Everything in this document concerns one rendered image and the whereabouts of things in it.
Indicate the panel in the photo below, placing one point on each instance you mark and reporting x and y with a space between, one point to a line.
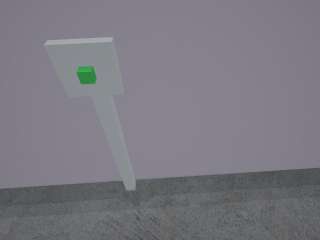
67 55

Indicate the button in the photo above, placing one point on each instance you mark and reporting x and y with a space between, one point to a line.
86 75

